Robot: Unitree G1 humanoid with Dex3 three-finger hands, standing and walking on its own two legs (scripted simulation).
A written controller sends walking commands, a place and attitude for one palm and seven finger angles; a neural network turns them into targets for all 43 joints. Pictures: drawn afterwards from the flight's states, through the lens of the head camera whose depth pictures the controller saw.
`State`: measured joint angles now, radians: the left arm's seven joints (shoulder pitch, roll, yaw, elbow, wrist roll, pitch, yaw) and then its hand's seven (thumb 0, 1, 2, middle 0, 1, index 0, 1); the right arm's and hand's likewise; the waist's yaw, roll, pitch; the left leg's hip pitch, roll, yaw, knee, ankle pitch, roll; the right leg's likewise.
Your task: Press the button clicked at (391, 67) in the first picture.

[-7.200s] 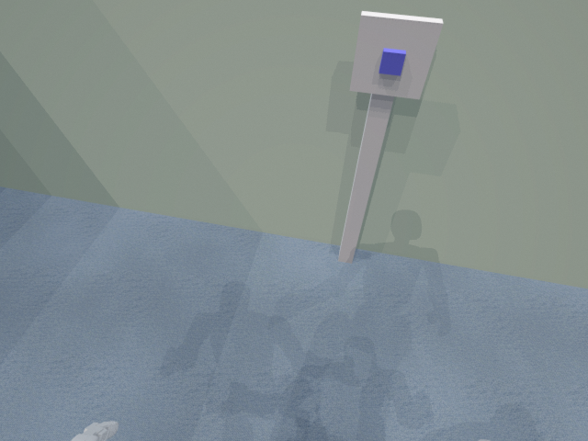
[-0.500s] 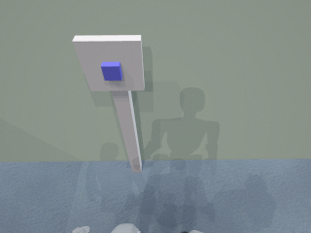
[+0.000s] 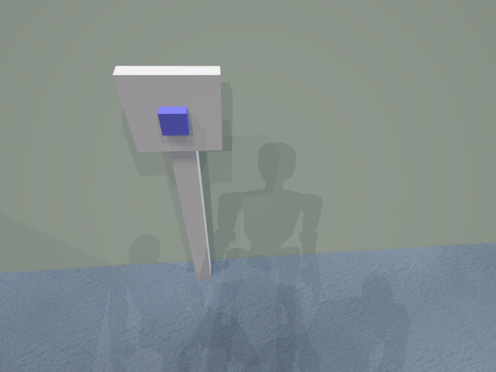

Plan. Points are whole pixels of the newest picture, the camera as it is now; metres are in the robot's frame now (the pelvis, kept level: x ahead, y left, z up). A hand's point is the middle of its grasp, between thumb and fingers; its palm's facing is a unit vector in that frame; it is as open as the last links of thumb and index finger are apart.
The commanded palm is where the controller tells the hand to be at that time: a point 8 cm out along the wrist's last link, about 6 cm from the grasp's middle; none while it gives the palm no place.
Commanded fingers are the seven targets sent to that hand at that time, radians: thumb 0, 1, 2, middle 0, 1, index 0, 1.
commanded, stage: come to a stop and stand still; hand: left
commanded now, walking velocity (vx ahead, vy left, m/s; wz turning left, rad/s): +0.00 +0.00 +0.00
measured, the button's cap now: (174, 120) +0.54 +0.17 +0.10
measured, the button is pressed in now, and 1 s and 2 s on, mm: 0 0 0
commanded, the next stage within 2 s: look again from close up in 0.52 s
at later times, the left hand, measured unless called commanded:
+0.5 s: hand out of the picture +0.00 +0.11 -0.18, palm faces +0.06 -0.98 -0.21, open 7.2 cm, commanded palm none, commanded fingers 0.00 0.90 0.90 -0.20 -0.30 -0.20 -0.30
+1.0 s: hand out of the picture -0.01 +0.15 -0.18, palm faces +0.04 -0.98 -0.20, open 7.3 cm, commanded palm none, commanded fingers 0.00 0.90 0.90 -0.20 -0.30 -0.20 -0.30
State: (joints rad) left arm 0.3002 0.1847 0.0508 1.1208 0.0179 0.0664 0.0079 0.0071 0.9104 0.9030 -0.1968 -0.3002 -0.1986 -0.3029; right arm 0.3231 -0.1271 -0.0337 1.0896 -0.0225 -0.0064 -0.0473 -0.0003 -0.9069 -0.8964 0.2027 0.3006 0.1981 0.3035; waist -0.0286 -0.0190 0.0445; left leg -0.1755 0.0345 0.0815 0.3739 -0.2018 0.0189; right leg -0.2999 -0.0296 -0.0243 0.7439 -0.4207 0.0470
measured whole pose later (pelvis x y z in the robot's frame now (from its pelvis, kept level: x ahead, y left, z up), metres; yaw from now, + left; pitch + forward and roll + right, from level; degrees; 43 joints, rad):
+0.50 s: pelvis -0.01 -0.06 -0.01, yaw +1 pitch -2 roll +0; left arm 0.25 0.14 0.02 1.14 0.01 0.00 0.04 0.00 0.95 0.90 -0.20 -0.30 -0.20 -0.30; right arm 0.29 -0.12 -0.02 1.16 -0.01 0.01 -0.03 0.00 -0.91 -0.90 0.20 0.30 0.19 0.30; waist -0.01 0.02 0.04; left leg -0.17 0.10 0.04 0.42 -0.21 -0.07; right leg -0.14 0.03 -0.09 0.42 -0.26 -0.06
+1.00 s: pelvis -0.01 -0.02 -0.01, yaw +0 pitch -1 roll +0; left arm 0.31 0.14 0.00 1.09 0.02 -0.01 0.04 0.00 0.91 0.90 -0.20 -0.30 -0.20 -0.30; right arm 0.32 -0.15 0.00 1.08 -0.01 -0.01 -0.02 0.01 -0.93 -0.90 0.20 0.30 0.19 0.30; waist 0.00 0.01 0.00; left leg -0.19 0.00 0.08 0.49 -0.28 0.03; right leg -0.20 -0.03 -0.05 0.50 -0.28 0.00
